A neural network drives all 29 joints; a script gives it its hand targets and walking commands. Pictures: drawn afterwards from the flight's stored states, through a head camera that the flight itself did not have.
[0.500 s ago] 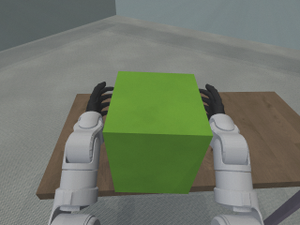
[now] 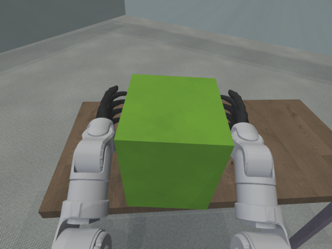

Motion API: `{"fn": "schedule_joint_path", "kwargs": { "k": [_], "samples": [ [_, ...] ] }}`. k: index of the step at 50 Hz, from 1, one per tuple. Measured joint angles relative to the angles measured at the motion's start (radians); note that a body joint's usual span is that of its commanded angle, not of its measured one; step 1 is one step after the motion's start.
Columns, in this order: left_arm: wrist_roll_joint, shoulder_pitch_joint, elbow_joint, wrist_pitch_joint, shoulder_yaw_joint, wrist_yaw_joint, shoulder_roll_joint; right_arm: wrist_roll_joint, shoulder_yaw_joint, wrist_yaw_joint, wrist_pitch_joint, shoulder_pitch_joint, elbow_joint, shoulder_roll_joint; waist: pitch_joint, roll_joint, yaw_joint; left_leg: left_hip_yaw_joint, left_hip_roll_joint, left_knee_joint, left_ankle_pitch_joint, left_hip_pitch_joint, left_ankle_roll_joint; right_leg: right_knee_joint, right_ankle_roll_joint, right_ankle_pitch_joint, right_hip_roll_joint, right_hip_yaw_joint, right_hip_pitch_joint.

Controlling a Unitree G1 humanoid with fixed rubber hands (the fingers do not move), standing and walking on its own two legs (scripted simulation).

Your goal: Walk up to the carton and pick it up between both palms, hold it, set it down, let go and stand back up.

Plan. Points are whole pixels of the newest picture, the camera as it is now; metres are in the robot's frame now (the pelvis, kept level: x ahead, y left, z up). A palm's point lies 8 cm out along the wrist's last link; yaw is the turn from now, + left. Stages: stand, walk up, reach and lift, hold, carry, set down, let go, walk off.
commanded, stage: hold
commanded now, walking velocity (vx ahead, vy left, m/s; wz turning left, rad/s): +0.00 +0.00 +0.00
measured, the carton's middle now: (170, 143) +0.35 +0.00 +0.12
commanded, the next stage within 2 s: none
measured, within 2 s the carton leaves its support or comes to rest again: neither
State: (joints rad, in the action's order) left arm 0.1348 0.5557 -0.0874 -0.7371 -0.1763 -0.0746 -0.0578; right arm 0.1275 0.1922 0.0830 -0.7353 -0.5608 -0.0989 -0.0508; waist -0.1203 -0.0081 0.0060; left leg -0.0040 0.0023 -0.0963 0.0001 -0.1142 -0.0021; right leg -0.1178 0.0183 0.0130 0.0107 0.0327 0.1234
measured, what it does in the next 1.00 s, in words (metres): stands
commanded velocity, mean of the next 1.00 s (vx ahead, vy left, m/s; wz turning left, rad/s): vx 0.00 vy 0.00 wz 0.00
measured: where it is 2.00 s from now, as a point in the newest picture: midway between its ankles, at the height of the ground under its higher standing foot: outside the picture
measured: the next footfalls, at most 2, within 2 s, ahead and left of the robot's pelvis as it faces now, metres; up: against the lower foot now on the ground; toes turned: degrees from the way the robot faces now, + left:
none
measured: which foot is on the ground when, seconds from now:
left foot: down 0.00-1.00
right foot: down 0.00-1.00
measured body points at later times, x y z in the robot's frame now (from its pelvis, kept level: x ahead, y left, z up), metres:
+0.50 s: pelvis +0.00 +0.00 +0.00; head -0.04 -0.01 +0.45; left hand +0.34 +0.15 +0.18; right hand +0.35 -0.14 +0.18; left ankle +0.03 +0.12 -0.76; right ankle +0.03 -0.13 -0.76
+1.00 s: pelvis +0.01 +0.00 +0.00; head -0.03 +0.01 +0.45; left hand +0.38 +0.16 +0.19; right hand +0.39 -0.14 +0.19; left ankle +0.03 +0.12 -0.76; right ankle +0.03 -0.13 -0.76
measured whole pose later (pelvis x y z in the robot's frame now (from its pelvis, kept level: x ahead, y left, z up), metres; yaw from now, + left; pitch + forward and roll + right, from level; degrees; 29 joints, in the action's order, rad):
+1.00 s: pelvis +0.01 +0.00 +0.00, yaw +0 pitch +1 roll +0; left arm 0.15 0.59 -0.12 -0.73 -0.19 -0.08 -0.05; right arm 0.14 0.20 0.07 -0.72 -0.62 -0.16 -0.04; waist -0.12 -0.01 0.01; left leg 0.00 0.01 -0.08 0.00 -0.09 0.00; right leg -0.09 0.02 0.01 0.02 0.03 0.10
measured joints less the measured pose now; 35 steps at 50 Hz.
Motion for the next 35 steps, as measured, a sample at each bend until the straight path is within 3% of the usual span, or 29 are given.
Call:
{"fn": "schedule_joint_path", "kwargs": {
  "k": [8,20,30,35],
  "samples": [
    [0.012,0.009,-0.021,-0.024,-0.005,-0.006,-0.005,0.005,0.000,-0.016,-0.012,-0.020,-0.046,0.015,0.025,0.010,0.011,0.002,0.000,0.016,0.002,0.043,0.001,0.024,0.000,-0.004,0.000,0.001,-0.046],
    [-0.016,-0.118,0.168,-0.053,0.045,-0.027,-0.015,-0.020,-0.051,-0.001,-0.041,0.096,0.135,0.000,0.034,0.012,0.024,-0.008,-0.005,0.047,-0.012,0.069,-0.006,0.051,-0.005,-0.013,-0.005,-0.007,-0.073],
    [-0.005,-0.042,0.075,-0.053,0.016,0.004,0.004,0.013,-0.027,-0.004,-0.051,0.036,0.069,-0.007,0.020,0.012,0.015,-0.005,-0.003,-0.003,-0.001,0.030,-0.003,0.002,-0.003,-0.003,-0.004,-0.004,-0.033],
    [0.008,0.037,-0.027,-0.027,-0.018,0.019,0.009,0.026,0.009,-0.008,-0.032,-0.034,-0.018,-0.004,0.003,0.008,0.011,0.002,0.000,-0.024,0.007,0.008,0.001,-0.017,0.001,0.002,-0.001,0.002,-0.010]
  ]
}}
